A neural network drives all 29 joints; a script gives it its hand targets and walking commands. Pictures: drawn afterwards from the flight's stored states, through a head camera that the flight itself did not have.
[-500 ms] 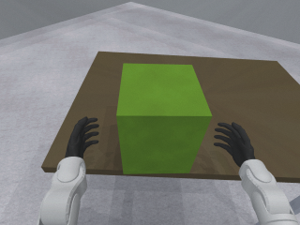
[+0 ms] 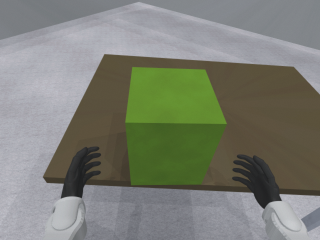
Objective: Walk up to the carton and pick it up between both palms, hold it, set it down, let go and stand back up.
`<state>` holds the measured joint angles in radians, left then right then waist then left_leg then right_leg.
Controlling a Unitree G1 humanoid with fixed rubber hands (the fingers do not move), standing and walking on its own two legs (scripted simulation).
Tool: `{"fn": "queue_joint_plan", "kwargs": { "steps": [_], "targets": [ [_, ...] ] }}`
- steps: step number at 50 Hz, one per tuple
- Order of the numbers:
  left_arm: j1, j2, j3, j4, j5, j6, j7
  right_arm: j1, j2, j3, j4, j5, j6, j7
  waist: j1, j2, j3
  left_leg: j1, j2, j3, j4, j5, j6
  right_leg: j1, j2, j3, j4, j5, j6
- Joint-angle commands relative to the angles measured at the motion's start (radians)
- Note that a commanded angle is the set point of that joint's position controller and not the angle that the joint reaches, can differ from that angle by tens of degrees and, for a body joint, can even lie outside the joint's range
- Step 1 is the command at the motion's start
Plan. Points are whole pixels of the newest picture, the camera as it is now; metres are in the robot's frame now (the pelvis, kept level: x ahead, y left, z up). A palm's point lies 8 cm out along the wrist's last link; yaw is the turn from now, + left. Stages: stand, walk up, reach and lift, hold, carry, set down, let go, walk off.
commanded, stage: set down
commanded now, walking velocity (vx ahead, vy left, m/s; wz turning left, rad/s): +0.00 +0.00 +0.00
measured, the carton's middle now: (167, 127) +0.40 +0.01 +0.09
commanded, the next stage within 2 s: let go in 1.66 s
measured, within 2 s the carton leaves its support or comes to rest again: neither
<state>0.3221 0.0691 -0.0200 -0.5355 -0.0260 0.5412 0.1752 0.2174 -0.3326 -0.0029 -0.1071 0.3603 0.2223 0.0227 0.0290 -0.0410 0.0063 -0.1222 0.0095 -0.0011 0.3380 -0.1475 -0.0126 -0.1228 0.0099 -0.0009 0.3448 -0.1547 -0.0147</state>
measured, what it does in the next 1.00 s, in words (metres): stands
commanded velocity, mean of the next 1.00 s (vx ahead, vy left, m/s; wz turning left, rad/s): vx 0.00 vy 0.00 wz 0.00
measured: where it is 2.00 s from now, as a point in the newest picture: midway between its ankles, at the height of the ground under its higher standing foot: outside the picture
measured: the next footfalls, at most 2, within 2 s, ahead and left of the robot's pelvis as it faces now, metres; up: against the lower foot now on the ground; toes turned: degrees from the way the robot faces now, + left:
none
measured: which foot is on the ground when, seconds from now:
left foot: down 0.00-1.00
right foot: down 0.00-1.00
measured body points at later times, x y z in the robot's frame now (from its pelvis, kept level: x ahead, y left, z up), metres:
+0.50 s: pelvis +0.02 +0.00 +0.00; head +0.02 +0.01 +0.45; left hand +0.22 +0.20 +0.04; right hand +0.24 -0.21 +0.04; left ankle +0.03 +0.13 -0.75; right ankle +0.03 -0.11 -0.75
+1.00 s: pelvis +0.02 +0.00 +0.00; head +0.02 +0.01 +0.45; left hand +0.20 +0.21 -0.01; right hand +0.23 -0.21 +0.01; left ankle +0.03 +0.13 -0.75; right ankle +0.03 -0.11 -0.75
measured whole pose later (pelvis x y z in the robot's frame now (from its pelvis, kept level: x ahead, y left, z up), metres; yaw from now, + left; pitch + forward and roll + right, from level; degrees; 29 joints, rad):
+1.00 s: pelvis +0.02 +0.00 +0.00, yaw +0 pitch -2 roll +0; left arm 0.39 0.12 0.00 -0.09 -0.03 0.31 0.09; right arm 0.34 -0.23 -0.01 0.00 0.17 0.14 0.03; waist 0.03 -0.03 0.03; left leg -0.12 0.01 0.00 0.34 -0.18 -0.01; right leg -0.12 0.01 0.00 0.34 -0.18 -0.01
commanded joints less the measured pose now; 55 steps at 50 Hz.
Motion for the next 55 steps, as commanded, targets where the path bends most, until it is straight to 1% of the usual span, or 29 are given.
{"fn": "queue_joint_plan", "kwargs": {
  "steps": [1,2,8,12,13,15,18,19,23,29,31,32,36,41,46,47,48,49,52,54,55],
  "targets": [
    [-0.083,0.108,0.000,-0.095,-0.072,-0.018,0.000,-0.032,-0.121,-0.138,-0.261,-0.042,-0.015,0.001,-0.007,-0.016,0.048,0.137,0.014,0.040,-0.139,-0.097,0.013,-0.050,0.010,0.048,-0.147,-0.212,-0.020],
    [-0.075,0.108,0.004,-0.074,-0.066,-0.014,-0.004,-0.024,-0.117,-0.136,-0.248,-0.048,-0.010,0.001,-0.007,-0.016,0.060,0.139,0.013,0.041,-0.139,-0.096,0.013,-0.053,0.009,0.049,-0.150,-0.214,-0.019],
    [-0.055,0.125,0.025,-0.036,-0.050,-0.019,-0.030,0.018,-0.094,-0.128,-0.216,-0.070,-0.004,-0.004,-0.010,-0.008,0.052,0.155,0.001,0.049,-0.117,-0.038,0.008,-0.050,0.000,0.055,-0.151,-0.176,-0.013],
    [-0.030,0.137,0.037,-0.022,-0.045,-0.045,-0.039,0.054,-0.083,-0.132,-0.192,-0.087,-0.014,-0.007,-0.012,0.007,0.031,0.171,-0.002,0.050,-0.099,0.021,0.000,-0.043,0.002,0.052,-0.144,-0.122,-0.011],
    [-0.023,0.136,0.038,-0.003,-0.045,-0.051,-0.043,0.061,-0.078,-0.131,-0.176,-0.096,-0.016,-0.006,-0.012,0.007,0.033,0.171,-0.003,0.050,-0.096,0.031,-0.001,-0.046,0.004,0.052,-0.144,-0.112,-0.011],
    [-0.008,0.145,0.041,-0.016,-0.048,-0.073,-0.045,0.081,-0.070,-0.132,-0.188,-0.100,-0.030,-0.007,-0.011,0.014,0.013,0.178,-0.005,0.049,-0.086,0.061,-0.005,-0.040,0.004,0.049,-0.140,-0.080,-0.009],
    [0.015,0.149,0.040,0.009,-0.050,-0.102,-0.050,0.109,-0.055,-0.128,-0.172,-0.114,-0.048,-0.008,-0.013,0.020,0.006,0.186,-0.006,0.048,-0.073,0.097,-0.010,-0.043,0.006,0.045,-0.136,-0.043,-0.009],
    [0.026,0.150,0.039,-0.001,-0.053,-0.113,-0.050,0.119,-0.055,-0.127,-0.182,-0.115,-0.057,-0.007,-0.011,0.021,-0.002,0.191,-0.005,0.046,-0.069,0.116,-0.012,-0.044,0.008,0.043,-0.134,-0.025,-0.010],
    [0.053,0.156,0.040,0.065,-0.051,-0.142,-0.065,0.147,-0.042,-0.118,-0.147,-0.134,-0.075,-0.010,-0.018,0.017,0.013,0.189,-0.008,0.046,-0.059,0.139,-0.015,-0.047,0.006,0.042,-0.138,0.003,-0.008],
    [0.062,0.172,0.059,0.131,-0.050,-0.183,-0.079,0.163,-0.037,-0.110,-0.100,-0.154,-0.091,-0.005,-0.011,0.002,0.024,0.183,-0.007,0.048,-0.062,0.124,-0.013,-0.056,0.004,0.037,-0.142,-0.010,-0.007],
    [0.058,0.176,0.061,0.150,-0.052,-0.197,-0.083,0.167,-0.028,-0.108,-0.080,-0.162,-0.094,-0.002,-0.014,0.000,0.029,0.178,-0.007,0.049,-0.064,0.109,-0.010,-0.062,0.001,0.038,-0.145,-0.022,-0.006],
    [0.053,0.180,0.062,0.147,-0.053,-0.206,-0.082,0.166,-0.027,-0.109,-0.078,-0.162,-0.097,0.000,-0.011,0.002,0.028,0.175,-0.006,0.049,-0.066,0.104,-0.010,-0.066,0.002,0.037,-0.144,-0.028,-0.007],
    [0.039,0.179,0.060,0.206,-0.048,-0.222,-0.090,0.165,-0.017,-0.104,-0.018,-0.178,-0.095,0.008,-0.016,0.009,0.049,0.164,-0.004,0.050,-0.074,0.062,-0.009,-0.086,-0.003,0.038,-0.150,-0.069,-0.011],
    [0.020,0.183,0.056,0.243,-0.048,-0.245,-0.097,0.161,-0.008,-0.103,0.024,-0.190,-0.100,0.016,-0.017,0.017,0.053,0.155,-0.003,0.053,-0.076,0.032,-0.010,-0.100,-0.009,0.036,-0.152,-0.099,-0.014],
    [-0.009,0.190,0.053,0.337,-0.041,-0.263,-0.106,0.135,0.007,-0.101,0.094,-0.218,-0.116,0.018,-0.019,0.023,0.075,0.139,-0.004,0.059,-0.075,-0.008,-0.008,-0.122,-0.016,0.036,-0.154,-0.134,-0.015],
    [-0.018,0.195,0.052,0.326,-0.045,-0.273,-0.105,0.126,0.005,-0.104,0.086,-0.219,-0.125,0.018,-0.018,0.022,0.065,0.138,-0.004,0.061,-0.073,-0.006,-0.009,-0.124,-0.016,0.034,-0.151,-0.134,-0.015],
    [-0.025,0.193,0.050,0.358,-0.041,-0.276,-0.106,0.118,0.010,-0.102,0.113,-0.227,-0.130,0.018,-0.018,0.025,0.072,0.133,-0.004,0.062,-0.072,-0.014,-0.009,-0.130,-0.017,0.034,-0.151,-0.140,-0.015],
    [-0.030,0.197,0.049,0.362,-0.043,-0.284,-0.106,0.114,0.013,-0.103,0.119,-0.232,-0.140,0.018,-0.017,0.026,0.064,0.133,-0.004,0.063,-0.069,-0.013,-0.010,-0.129,-0.018,0.033,-0.148,-0.138,-0.015],
    [-0.046,0.194,0.048,0.427,-0.033,-0.300,-0.110,0.099,0.021,-0.093,0.184,-0.251,-0.161,0.019,-0.014,0.029,0.066,0.132,-0.004,0.063,-0.063,-0.015,-0.009,-0.133,-0.018,0.030,-0.143,-0.137,-0.017],
    [-0.061,0.196,0.052,0.478,-0.022,-0.308,-0.118,0.098,0.033,-0.086,0.235,-0.266,-0.168,0.017,-0.019,0.034,0.079,0.134,-0.006,0.066,-0.061,-0.026,-0.007,-0.133,-0.022,0.032,-0.145,-0.143,-0.016],
    [-0.067,0.196,0.051,0.486,-0.019,-0.312,-0.119,0.093,0.032,-0.085,0.246,-0.268,-0.174,0.016,-0.019,0.039,0.073,0.138,-0.006,0.065,-0.059,-0.027,-0.008,-0.129,-0.022,0.030,-0.144,-0.144,-0.017]
  ]
}}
